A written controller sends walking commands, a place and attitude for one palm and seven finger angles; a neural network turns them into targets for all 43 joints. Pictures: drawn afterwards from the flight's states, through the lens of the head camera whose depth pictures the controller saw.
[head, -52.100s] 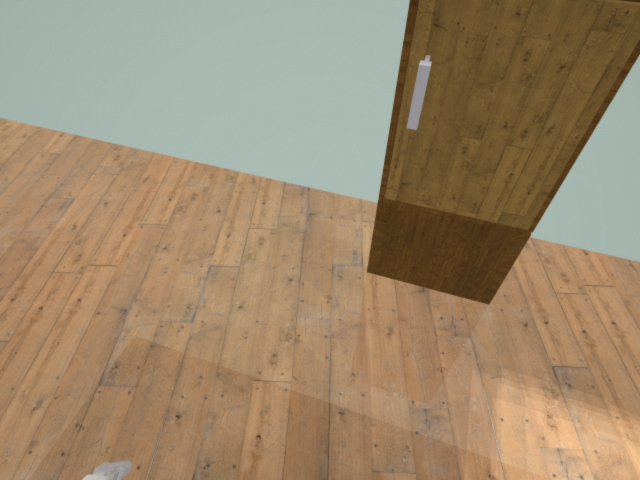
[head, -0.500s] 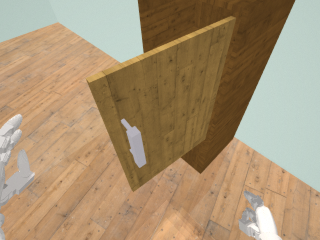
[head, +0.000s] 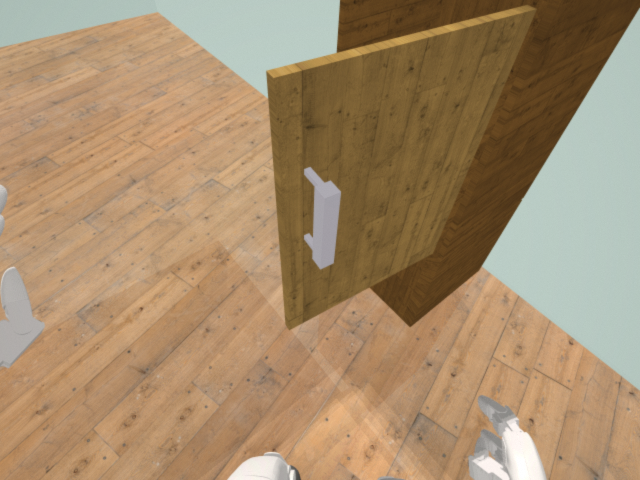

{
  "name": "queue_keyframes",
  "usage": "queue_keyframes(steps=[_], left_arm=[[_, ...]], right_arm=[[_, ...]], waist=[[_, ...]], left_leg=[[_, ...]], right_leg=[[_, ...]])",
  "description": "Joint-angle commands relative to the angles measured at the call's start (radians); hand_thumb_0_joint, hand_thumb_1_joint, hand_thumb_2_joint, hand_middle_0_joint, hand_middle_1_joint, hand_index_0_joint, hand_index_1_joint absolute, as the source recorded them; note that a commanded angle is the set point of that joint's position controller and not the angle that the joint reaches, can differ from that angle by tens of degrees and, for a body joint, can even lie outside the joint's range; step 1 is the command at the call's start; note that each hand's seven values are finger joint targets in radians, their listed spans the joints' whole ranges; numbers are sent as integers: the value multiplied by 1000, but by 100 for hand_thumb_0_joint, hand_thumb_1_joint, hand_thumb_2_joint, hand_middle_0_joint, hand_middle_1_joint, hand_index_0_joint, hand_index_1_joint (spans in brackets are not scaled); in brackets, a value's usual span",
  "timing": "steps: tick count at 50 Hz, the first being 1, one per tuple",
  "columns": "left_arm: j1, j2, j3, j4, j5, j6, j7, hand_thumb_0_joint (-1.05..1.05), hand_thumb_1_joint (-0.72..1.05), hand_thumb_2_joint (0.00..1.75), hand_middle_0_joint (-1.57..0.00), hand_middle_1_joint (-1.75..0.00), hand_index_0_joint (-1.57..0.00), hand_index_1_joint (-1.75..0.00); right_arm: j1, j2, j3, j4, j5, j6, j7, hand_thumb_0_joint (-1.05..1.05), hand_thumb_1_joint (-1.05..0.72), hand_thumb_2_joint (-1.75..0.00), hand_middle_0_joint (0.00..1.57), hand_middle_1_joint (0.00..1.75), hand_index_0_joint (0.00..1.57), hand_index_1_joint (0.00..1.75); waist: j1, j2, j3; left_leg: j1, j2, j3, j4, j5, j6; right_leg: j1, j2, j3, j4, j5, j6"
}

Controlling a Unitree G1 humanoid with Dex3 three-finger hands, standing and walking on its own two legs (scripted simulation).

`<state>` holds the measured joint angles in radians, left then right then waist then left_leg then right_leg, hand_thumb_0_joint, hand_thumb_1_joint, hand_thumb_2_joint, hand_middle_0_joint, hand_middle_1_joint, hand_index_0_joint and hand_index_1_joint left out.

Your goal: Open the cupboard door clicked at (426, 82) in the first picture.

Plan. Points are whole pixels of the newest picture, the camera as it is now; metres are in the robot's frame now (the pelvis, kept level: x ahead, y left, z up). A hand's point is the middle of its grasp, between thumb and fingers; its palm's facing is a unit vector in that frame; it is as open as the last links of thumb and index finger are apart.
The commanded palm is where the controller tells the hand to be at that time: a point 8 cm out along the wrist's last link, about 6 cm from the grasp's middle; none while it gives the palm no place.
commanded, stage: step back with the hand held close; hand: left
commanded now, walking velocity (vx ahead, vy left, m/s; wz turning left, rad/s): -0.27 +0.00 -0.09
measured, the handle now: (317, 219) +0.46 +0.04 +0.04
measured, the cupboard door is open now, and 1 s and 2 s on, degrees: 83 83 83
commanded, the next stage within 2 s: stop stepping back and stand still in 0.30 s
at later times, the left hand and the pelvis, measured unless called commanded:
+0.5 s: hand out of the picture +0.06 +0.27 +0.19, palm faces +0.45 -0.79 -0.42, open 7.4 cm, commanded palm +0.02 +0.31 +0.19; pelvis -0.14 +0.02 -0.01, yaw -4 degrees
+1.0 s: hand out of the picture -0.03 +0.28 +0.20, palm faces +0.35 -0.78 -0.52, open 7.4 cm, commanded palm -0.07 +0.31 +0.19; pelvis -0.25 +0.04 +0.01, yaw -8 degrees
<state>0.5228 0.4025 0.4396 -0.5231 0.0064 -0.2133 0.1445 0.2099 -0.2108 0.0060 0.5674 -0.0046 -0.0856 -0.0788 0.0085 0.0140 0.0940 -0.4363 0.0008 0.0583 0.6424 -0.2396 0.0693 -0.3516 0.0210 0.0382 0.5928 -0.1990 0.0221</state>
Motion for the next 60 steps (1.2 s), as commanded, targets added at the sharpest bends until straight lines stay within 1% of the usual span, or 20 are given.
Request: queue_keyframes(steps=[1,5,8,9,11,18,21,23,24,26,29,31,40,43,44,45,46,48,57,60], left_arm=[[-47,195,118,-243,-20,-82,29,0,90,90,-20,-30,-20,-30],[-111,202,101,-222,-23,-76,41,0,90,90,-20,-30,-20,-30],[-127,207,154,-241,-14,-82,42,0,90,90,-20,-30,-20,-30],[-160,235,175,-238,-6,-82,45,0,90,90,-20,-30,-20,-30],[-135,254,182,-252,-28,-91,41,0,90,90,-20,-30,-20,-30],[-72,214,130,-256,-94,-67,25,0,90,90,-20,-30,-20,-30],[-171,279,111,-304,-53,-108,38,0,90,90,-20,-30,-20,-30],[-196,382,193,-314,-36,-109,47,0,90,90,-20,-30,-20,-30],[-184,208,65,-175,-43,-81,22,0,90,90,-20,-30,-20,-30],[-225,209,81,-161,-40,-27,27,0,90,90,-20,-30,-20,-30],[-151,202,84,-155,-36,-17,26,0,90,90,-20,-30,-20,-30],[-119,197,91,-91,-40,-30,19,0,90,90,-20,-30,-20,-30],[109,251,138,-285,-30,-24,30,0,90,90,-20,-30,-20,-30],[50,241,137,-177,-30,6,48,0,90,90,-20,-30,-20,-30],[23,246,136,-155,-25,17,44,0,90,90,-20,-30,-20,-30],[15,257,145,-132,-26,25,41,0,90,90,-20,-30,-20,-30],[-74,255,118,-181,-45,9,25,0,90,90,-20,-30,-20,-30],[-141,318,191,-119,-34,-37,9,0,90,90,-20,-30,-20,-30],[-111,199,69,-130,-15,-41,41,0,90,90,-20,-30,-20,-30],[-101,227,106,-221,-27,-60,49,0,90,90,-20,-30,-20,-30]], right_arm=[[-66,-124,-67,-123,-1,-71,-6,0,-90,-90,20,30,20,30],[-73,-125,-62,-87,-5,-64,-9,0,-90,-90,20,30,20,30],[-131,-147,-60,-118,-13,-90,-24,0,-90,-90,20,30,20,30],[-111,-113,-63,-100,-17,-99,-20,0,-90,-90,20,30,20,30],[-129,-121,-86,-94,-3,-109,-4,0,-90,-90,20,30,20,30],[-157,-105,-71,-86,9,-118,27,0,-90,-90,20,30,20,30],[-158,-89,-65,-51,9,-108,31,0,-90,-90,20,30,20,30],[-140,-86,-37,-59,-15,-119,58,0,-90,-90,20,30,20,30],[-99,-66,-27,-64,10,-100,24,0,-90,-90,20,30,20,30],[-131,-85,-27,-63,21,-112,-12,0,-90,-90,20,30,20,30],[-55,-127,-36,-71,11,-121,-17,0,-90,-90,20,30,20,30],[-51,-127,-43,-79,5,-135,5,0,-90,-90,20,30,20,30],[-104,-112,-45,-114,-14,-100,11,0,-90,-90,20,30,20,30],[-95,-110,-57,-101,-17,-71,-18,0,-90,-90,20,30,20,30],[-83,-102,-61,-84,-12,-63,-21,0,-90,-90,20,30,20,30],[-80,-102,-62,-79,4,-56,-18,0,-90,-90,20,30,20,30],[-83,-134,-65,-59,-3,-69,-17,0,-90,-90,20,30,20,30],[-58,-117,-57,-32,-22,-85,10,0,-90,-90,20,30,20,30],[-54,-98,-38,-44,-16,-126,-44,0,-90,-90,20,30,20,30],[-38,-137,-53,-73,-9,-129,-45,0,-90,-90,20,30,20,30]], waist=[[-21,-116,-125],[-35,-75,-121],[-9,367,-153],[-13,259,-172],[12,116,-234],[21,221,-247],[32,-259,-100],[-2,-301,-170],[0,-228,-203],[-28,-135,-201],[-32,315,-269],[-25,101,-160],[11,295,-123],[13,131,-140],[12,-53,-124],[8,-259,-104],[-9,-207,-42],[-62,-195,-134],[-8,-164,-117],[-17,182,-169]], left_leg=[[167,9,-68,65,-260,-56],[247,34,-101,-30,-192,-48],[-293,384,-497,-587,-653,92],[-300,397,-467,-588,-553,95],[-114,345,-317,-477,-364,58],[78,263,-21,-455,-273,-122],[154,25,-36,475,-160,-161],[-4,133,-169,483,-175,-141],[-73,14,-19,330,-141,-125],[148,-27,45,17,-17,-88],[464,248,-256,-225,627,33],[320,332,-405,-380,326,73],[-75,218,-98,-636,-511,-54],[-102,174,-54,-367,-441,-55],[-123,82,36,-76,-357,-64],[-166,1,25,296,-234,-66],[-235,8,-64,511,-151,-81],[-109,112,-94,529,-77,-112],[169,17,82,-160,-103,-36],[385,180,-159,-305,80,27]], right_leg=[[-223,-170,263,-302,-326,-123],[-281,-154,170,-218,-191,-86],[161,101,-32,542,-262,13],[164,87,10,711,-277,2],[80,83,0,683,-315,-11],[128,59,-134,47,-464,-77],[-350,-433,601,-511,-350,-302],[-145,-426,471,-316,164,-291],[170,-232,192,-176,507,-181],[137,-180,102,-69,616,-107],[-63,-36,-23,266,-133,7],[-99,9,-5,341,-370,-3],[241,45,-200,207,-246,-48],[386,41,-181,-104,-378,-87],[335,-60,-41,-269,-358,-134],[158,-318,375,-456,-475,-238],[55,-395,459,-494,-398,-274],[-93,-377,367,-439,-454,-248],[90,-211,134,-310,-317,-156],[-10,-77,6,35,-73,-67]])
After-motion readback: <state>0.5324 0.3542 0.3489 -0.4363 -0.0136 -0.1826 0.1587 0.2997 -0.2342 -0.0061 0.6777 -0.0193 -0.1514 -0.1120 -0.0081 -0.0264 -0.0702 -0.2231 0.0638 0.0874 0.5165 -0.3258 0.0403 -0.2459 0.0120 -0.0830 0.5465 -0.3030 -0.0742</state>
